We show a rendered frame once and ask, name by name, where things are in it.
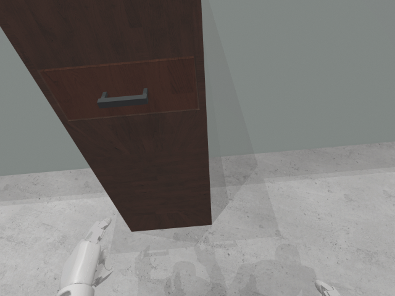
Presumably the drawer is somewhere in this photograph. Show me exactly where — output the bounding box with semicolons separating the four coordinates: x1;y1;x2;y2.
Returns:
40;56;198;120

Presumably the handle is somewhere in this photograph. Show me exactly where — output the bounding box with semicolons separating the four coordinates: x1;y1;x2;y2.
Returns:
97;88;148;109

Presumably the cabinet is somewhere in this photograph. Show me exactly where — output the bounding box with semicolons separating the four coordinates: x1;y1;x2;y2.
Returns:
0;0;212;232

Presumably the left robot forearm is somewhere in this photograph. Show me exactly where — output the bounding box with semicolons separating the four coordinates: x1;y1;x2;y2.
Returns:
56;284;94;296

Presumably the robot left hand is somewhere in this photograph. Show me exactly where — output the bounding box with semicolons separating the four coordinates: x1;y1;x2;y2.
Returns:
59;218;114;290

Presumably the robot right hand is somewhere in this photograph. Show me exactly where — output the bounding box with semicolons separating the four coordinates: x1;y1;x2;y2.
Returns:
315;280;341;296

